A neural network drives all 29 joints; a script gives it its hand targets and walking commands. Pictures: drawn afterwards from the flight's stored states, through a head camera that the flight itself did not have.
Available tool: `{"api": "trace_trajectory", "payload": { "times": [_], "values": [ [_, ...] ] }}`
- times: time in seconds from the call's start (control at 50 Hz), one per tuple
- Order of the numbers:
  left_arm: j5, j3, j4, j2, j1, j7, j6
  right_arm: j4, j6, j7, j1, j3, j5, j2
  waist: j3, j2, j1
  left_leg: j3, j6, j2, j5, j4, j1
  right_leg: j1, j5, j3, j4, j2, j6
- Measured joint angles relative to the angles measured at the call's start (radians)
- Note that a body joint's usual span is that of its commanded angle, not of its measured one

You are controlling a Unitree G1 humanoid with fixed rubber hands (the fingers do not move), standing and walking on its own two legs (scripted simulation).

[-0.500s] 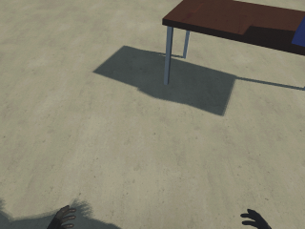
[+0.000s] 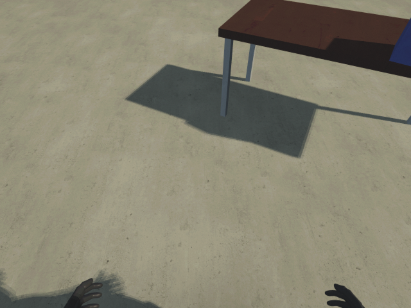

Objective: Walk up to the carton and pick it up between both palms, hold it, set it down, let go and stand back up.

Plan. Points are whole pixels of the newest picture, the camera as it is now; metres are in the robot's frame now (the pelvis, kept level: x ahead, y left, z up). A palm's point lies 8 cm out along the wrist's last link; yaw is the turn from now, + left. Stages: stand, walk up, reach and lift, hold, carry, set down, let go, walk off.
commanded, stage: stand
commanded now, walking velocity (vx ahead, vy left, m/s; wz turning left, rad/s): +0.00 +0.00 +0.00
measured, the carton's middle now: out of the picture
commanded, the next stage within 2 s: walk up in 0.18 s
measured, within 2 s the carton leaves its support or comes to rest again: neither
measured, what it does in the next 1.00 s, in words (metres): steps to the right: right foot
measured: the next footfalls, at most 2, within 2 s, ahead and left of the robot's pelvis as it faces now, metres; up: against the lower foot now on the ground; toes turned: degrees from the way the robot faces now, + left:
right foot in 0.76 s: +0.10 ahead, -0.23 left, +0.00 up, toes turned -10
left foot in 1.22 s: +0.31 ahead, -0.09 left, +0.00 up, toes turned -8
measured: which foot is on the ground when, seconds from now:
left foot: down 0.00-0.76, up 0.78-1.00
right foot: down 0.00-0.42, up 0.44-0.74, down 0.76-1.00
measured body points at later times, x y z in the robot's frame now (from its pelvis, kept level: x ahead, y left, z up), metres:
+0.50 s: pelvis +0.00 -0.01 +0.00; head +0.00 +0.00 +0.45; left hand +0.15 +0.27 -0.09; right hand +0.12 -0.30 -0.10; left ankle +0.03 +0.11 -0.73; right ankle +0.02 -0.12 -0.70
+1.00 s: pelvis +0.08 -0.16 +0.00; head +0.11 -0.19 +0.45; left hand +0.20 +0.15 -0.09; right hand +0.14 -0.50 -0.10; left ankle +0.14 -0.01 -0.67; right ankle +0.06 -0.23 -0.73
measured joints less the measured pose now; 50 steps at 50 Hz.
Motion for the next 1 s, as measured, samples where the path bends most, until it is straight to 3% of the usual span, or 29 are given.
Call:
{"api": "trace_trajectory", "payload": {
  "times": [0.42, 0.46, 0.54, 0.6, 0.68, 0.76, 0.8, 0.86, 1.0],
  "values": [
    [0.002, 0.001, 0.017, 0.001, 0.001, -0.004, 0.002, 0.012, 0.000, 0.002, 0.000, 0.000, 0.000, 0.000, 0.000, 0.000, 0.000, 0.000, 0.001, 0.000, 0.005, -0.004, 0.001, 0.000, 0.003, 0.000, -0.002, 0.000, 0.000],
    [0.018, 0.011, 0.018, 0.010, 0.005, -0.031, 0.020, 0.012, -0.006, -0.005, 0.001, -0.001, 0.000, -0.002, 0.000, -0.005, -0.001, 0.007, 0.007, 0.002, -0.003, -0.004, 0.017, -0.016, -0.062, -0.001, 0.078, -0.001, 0.000],
    [0.051, 0.050, 0.018, 0.043, 0.010, -0.069, 0.058, 0.013, -0.011, -0.036, 0.012, -0.001, 0.000, -0.015, 0.000, -0.011, -0.001, 0.019, 0.012, 0.025, -0.025, -0.004, 0.057, -0.093, -0.119, -0.001, 0.420, -0.002, 0.000],
    [0.053, 0.083, 0.017, 0.079, 0.026, -0.088, 0.071, 0.011, -0.019, -0.051, 0.012, 0.000, 0.000, -0.028, -0.001, -0.015, 0.000, 0.021, 0.012, 0.058, -0.042, -0.004, 0.076, -0.107, -0.124, 0.001, 0.512, -0.015, 0.000],
    [0.053, 0.103, 0.016, 0.123, 0.037, -0.101, 0.085, 0.008, -0.030, -0.060, 0.012, 0.000, 0.000, -0.050, -0.001, -0.046, 0.000, 0.032, 0.007, 0.089, -0.061, -0.004, 0.078, -0.109, -0.146, 0.002, 0.442, -0.058, 0.000],
    [0.048, 0.095, 0.015, 0.123, 0.074, -0.108, 0.071, -0.014, -0.031, -0.062, 0.012, -0.001, 0.000, -0.102, 0.001, -0.046, 0.001, 0.072, -0.002, 0.133, -0.108, 0.042, 0.067, -0.078, -0.133, 0.001, 0.148, -0.084, 0.000],
    [0.048, 0.079, 0.017, 0.104, 0.099, -0.107, 0.058, -0.014, -0.023, -0.062, 0.011, 0.000, 0.000, -0.130, 0.026, -0.001, 0.003, 0.046, 0.011, 0.155, -0.225, 0.206, 0.032, -0.075, -0.109, -0.004, 0.185, -0.035, -0.010],
    [0.048, 0.055, 0.016, 0.091, 0.136, -0.093, 0.056, -0.019, -0.011, -0.061, 0.012, 0.000, 0.000, -0.127, 0.025, 0.025, 0.003, 0.041, 0.011, 0.122, -0.270, 0.405, -0.073, -0.050, -0.106, -0.003, 0.154, 0.005, -0.036],
    [0.044, 0.053, 0.016, 0.091, 0.193, -0.044, 0.052, -0.024, -0.011, -0.052, 0.013, 0.000, 0.000, -0.126, 0.023, 0.043, 0.002, 0.039, 0.011, 0.110, -0.166, 0.433, -0.224, 0.045, -0.078, -0.004, 0.015, 0.088, -0.081]
  ]
}}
